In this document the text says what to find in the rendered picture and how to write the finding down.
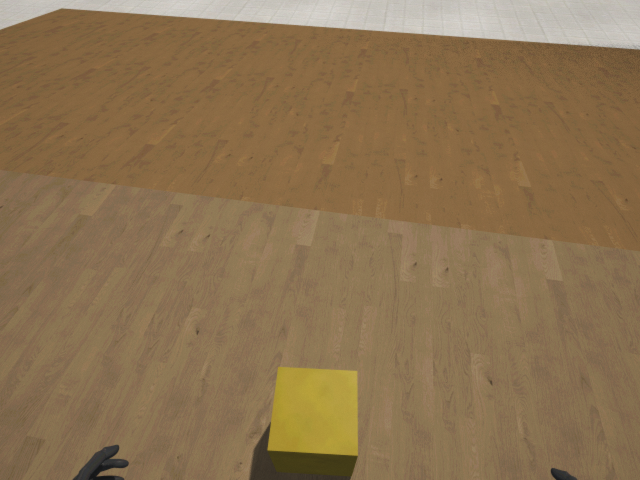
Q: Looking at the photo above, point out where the left robot hand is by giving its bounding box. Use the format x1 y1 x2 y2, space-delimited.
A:
73 445 129 480

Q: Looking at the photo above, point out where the carton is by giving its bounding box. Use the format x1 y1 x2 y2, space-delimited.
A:
267 367 358 477

